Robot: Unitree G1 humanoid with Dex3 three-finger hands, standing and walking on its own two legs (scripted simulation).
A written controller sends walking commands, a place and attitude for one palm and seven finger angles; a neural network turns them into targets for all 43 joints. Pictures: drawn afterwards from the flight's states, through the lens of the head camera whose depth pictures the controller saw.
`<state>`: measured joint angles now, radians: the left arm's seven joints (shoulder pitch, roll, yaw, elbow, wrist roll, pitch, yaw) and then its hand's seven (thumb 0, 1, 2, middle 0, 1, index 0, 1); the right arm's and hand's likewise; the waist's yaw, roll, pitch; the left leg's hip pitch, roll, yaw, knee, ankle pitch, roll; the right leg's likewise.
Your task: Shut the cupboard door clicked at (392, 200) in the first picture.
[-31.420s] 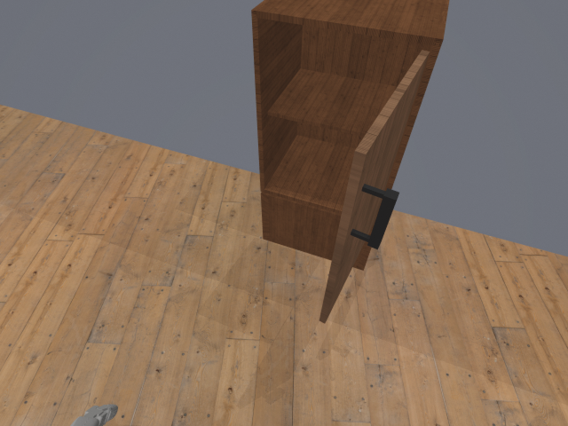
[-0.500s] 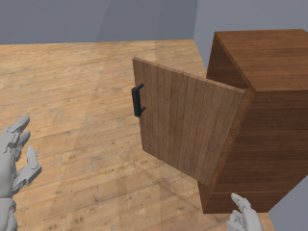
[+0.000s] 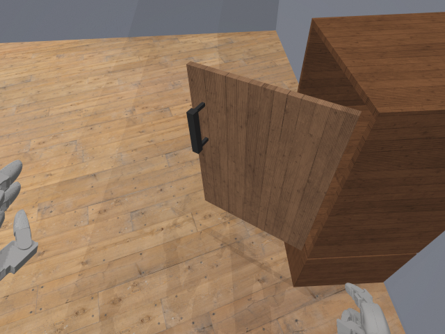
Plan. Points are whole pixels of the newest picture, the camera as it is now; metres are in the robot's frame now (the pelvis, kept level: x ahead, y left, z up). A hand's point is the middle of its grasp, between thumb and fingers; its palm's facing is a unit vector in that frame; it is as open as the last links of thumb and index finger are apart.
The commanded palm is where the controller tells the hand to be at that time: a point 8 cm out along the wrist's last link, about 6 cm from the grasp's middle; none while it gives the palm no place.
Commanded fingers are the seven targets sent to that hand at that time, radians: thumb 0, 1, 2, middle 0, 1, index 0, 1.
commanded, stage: step back with the hand held close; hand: left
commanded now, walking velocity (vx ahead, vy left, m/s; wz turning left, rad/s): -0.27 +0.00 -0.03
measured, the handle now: (199, 128) +0.64 +0.12 -0.02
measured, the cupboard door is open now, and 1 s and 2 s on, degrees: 55 55 55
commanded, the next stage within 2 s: stop stepping back and stand still in 0.88 s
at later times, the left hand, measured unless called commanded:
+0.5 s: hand out of the picture +0.08 +0.28 +0.16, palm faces +0.49 -0.74 -0.47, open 7.4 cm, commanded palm +0.02 +0.31 +0.18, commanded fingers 0.00 0.90 0.90 -0.20 -0.30 -0.20 -0.30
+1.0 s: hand out of the picture -0.07 +0.30 +0.18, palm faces +0.53 -0.74 -0.40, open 7.4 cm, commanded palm -0.10 +0.33 +0.18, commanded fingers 0.00 0.90 0.90 -0.20 -0.30 -0.20 -0.30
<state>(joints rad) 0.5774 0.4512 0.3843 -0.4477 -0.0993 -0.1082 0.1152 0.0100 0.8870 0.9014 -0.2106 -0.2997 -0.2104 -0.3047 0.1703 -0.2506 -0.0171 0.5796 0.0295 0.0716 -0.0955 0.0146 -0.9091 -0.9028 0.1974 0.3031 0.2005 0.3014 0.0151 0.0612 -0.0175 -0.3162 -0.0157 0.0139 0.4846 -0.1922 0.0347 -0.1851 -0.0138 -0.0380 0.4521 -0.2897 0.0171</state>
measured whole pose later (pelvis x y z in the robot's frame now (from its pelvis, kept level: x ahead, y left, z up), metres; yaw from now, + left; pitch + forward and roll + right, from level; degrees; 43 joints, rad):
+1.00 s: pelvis -0.22 +0.02 -0.03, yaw +4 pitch -2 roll -4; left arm 0.55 0.46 0.44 -0.58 -0.06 -0.28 0.16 0.01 0.88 0.90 -0.21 -0.30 -0.21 -0.31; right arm 0.17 -0.19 0.01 0.68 -0.01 -0.09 -0.06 0.01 -0.91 -0.90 0.20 0.30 0.20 0.30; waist 0.07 0.00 -0.01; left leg -0.57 0.07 0.11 0.61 -0.16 -0.03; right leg -0.19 0.05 0.03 0.66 -0.43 0.03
